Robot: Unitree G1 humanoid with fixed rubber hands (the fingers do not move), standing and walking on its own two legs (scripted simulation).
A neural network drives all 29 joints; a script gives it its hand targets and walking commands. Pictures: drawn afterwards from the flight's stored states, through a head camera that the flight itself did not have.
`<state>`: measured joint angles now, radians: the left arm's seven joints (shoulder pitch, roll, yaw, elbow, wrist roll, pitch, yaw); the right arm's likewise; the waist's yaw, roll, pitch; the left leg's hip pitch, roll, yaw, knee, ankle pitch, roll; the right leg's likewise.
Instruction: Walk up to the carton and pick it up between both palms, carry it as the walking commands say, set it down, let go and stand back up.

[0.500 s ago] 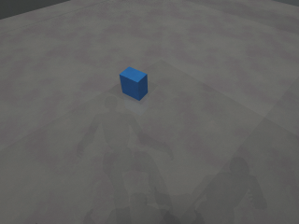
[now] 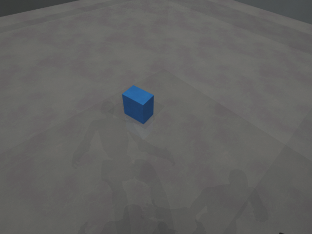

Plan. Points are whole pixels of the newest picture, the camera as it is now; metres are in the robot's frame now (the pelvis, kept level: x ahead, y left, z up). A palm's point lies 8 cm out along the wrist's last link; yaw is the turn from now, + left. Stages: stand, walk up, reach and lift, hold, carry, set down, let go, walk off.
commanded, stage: walk up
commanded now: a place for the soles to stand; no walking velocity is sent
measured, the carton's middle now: (138, 104) +1.20 +0.15 -0.65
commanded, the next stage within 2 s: none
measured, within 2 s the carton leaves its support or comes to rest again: neither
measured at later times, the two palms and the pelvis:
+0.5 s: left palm (17, 210) +0.21 +0.37 -0.06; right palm (263, 187) +0.29 -0.31 -0.08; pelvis +0.17 +0.01 +0.00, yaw +2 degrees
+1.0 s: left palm (29, 165) +0.34 +0.40 -0.07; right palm (237, 151) +0.42 -0.27 -0.09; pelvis +0.31 +0.04 -0.01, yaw +3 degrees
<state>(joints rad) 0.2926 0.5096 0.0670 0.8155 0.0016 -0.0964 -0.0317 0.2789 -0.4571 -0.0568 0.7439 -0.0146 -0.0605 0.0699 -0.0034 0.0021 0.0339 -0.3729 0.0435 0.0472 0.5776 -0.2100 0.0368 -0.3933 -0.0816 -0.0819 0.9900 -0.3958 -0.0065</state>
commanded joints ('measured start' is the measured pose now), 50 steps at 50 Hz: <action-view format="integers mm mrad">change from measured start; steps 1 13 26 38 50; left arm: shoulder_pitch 40 228 -7 10 41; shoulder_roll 145 179 261 108 288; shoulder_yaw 22 53 63 7 78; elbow -39 41 -79 -55 -55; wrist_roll -18 13 -4 -9 19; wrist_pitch -2 -32 -8 -9 -21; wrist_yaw -11 19 2 11 34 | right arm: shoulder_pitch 57 -9 40 116 2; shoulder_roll -212 -149 -162 -231 -174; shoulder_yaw -68 -41 -64 -82 -59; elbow -30 -88 6 -51 -48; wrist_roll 2 17 3 -2 1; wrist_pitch -19 2 0 4 26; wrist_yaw -18 5 31 -15 27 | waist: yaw -54 91 -39 -77 -10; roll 212 -50 -85 219 -191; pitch -106 -223 -16 -134 137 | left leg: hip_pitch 321 -6 129 368 -177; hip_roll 122 49 -16 155 24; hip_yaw -253 -71 40 -254 -62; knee -262 157 -86 -152 291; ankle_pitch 76 31 -39 278 -313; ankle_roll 160 71 -26 196 -18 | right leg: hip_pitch -201 404 100 -155 3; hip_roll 1 10 -168 53 -241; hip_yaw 35 42 122 -31 299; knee -86 -545 -570 -286 -761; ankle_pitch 10 189 -14 58 -218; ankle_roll -4 -69 -169 -5 -225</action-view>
